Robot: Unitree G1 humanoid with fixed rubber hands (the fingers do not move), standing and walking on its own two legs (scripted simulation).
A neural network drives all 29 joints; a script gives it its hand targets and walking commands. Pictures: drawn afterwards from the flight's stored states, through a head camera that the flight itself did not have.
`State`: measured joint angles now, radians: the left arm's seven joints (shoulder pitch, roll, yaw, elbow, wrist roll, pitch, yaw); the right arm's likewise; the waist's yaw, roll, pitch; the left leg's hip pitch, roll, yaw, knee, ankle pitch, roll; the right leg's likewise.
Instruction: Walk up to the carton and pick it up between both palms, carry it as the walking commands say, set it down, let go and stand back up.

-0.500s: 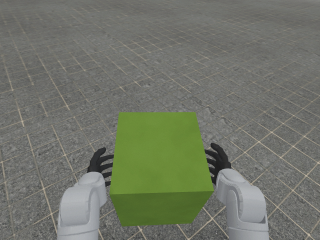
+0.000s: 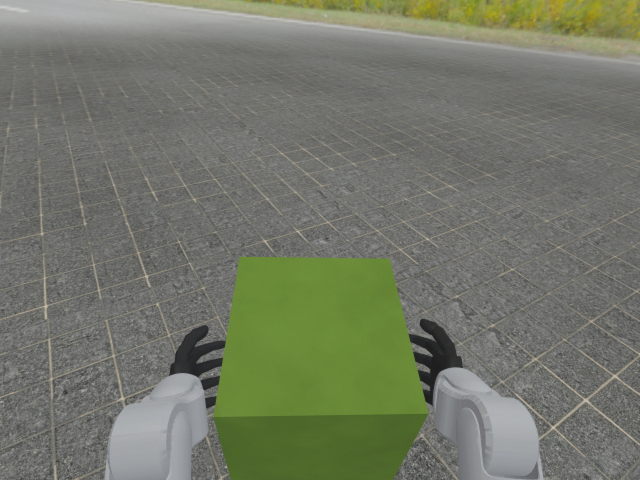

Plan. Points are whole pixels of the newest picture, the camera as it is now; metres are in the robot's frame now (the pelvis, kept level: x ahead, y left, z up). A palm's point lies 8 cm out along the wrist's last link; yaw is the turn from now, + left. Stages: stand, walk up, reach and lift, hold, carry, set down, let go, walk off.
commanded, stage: carry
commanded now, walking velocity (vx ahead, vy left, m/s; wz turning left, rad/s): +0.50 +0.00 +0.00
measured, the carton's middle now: (313, 378) +0.29 +0.01 +0.02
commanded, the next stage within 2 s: none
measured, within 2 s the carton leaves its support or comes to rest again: neither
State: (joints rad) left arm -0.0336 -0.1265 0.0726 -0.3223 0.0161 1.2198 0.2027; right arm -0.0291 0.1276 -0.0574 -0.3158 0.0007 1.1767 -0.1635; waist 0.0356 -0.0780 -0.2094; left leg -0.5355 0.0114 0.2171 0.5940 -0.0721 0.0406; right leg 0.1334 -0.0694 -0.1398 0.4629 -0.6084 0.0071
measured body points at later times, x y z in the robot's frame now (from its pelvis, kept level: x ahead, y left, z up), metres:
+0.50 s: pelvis +0.28 -0.01 +0.04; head +0.29 +0.00 +0.49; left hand +0.55 +0.15 +0.10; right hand +0.56 -0.14 +0.12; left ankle +0.23 +0.10 -0.67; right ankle +0.25 -0.10 -0.70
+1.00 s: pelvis +0.58 +0.00 +0.03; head +0.62 +0.01 +0.48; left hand +0.85 +0.16 +0.08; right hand +0.86 -0.14 +0.09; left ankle +0.50 +0.11 -0.69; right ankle +0.59 -0.08 -0.70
